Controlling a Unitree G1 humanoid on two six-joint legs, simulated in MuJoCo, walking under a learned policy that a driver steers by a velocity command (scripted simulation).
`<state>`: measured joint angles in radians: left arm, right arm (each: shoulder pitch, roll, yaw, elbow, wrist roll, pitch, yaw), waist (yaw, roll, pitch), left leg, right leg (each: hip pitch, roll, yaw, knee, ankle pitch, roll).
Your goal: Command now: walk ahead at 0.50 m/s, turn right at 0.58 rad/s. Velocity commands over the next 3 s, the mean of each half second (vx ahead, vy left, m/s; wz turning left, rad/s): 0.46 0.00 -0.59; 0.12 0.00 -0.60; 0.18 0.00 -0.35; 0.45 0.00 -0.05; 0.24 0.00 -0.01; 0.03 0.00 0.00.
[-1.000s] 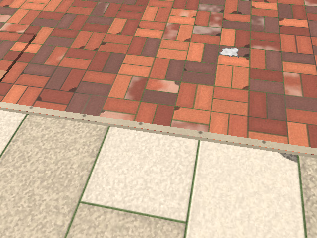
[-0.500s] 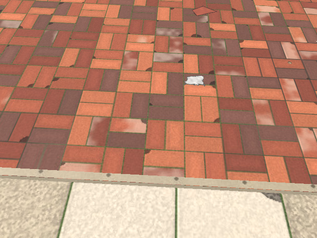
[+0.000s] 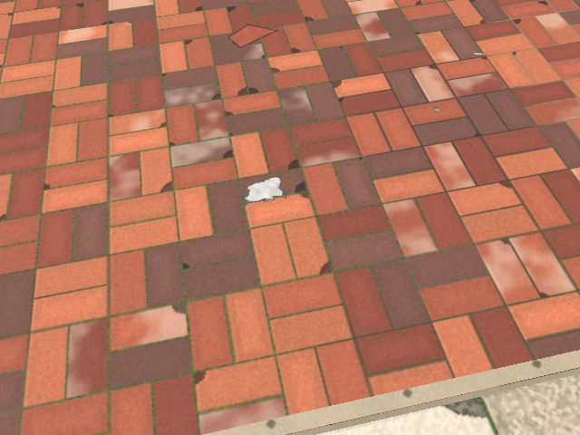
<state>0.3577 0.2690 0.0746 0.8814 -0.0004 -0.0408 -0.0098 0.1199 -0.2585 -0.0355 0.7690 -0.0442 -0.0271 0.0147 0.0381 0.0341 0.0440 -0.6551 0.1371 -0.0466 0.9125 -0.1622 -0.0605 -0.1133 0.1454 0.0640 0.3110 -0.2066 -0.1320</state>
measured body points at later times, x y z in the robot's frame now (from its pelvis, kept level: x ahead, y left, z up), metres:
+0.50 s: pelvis +0.26 +0.04 +0.00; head +0.30 +0.05 +0.45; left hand +0.48 +0.26 -0.12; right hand +0.23 -0.24 -0.11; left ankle +0.27 +0.14 -0.74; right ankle +0.29 -0.10 -0.67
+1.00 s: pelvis +0.36 -0.02 -0.01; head +0.39 -0.06 +0.44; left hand +0.60 +0.16 -0.11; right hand +0.33 -0.31 -0.13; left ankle +0.48 +0.11 -0.69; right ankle +0.40 -0.10 -0.74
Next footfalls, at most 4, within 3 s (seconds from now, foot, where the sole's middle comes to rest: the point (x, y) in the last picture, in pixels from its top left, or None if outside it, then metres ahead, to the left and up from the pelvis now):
0.22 left None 0.31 0.14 -0.78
0.70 right None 0.43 -0.12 -0.78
1.22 left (302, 421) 0.50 0.05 -0.78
1.66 right None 0.46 -0.23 -0.78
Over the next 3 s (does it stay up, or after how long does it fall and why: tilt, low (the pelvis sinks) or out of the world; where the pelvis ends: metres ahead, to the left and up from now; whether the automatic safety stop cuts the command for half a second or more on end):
stays up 0.73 -0.37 0.00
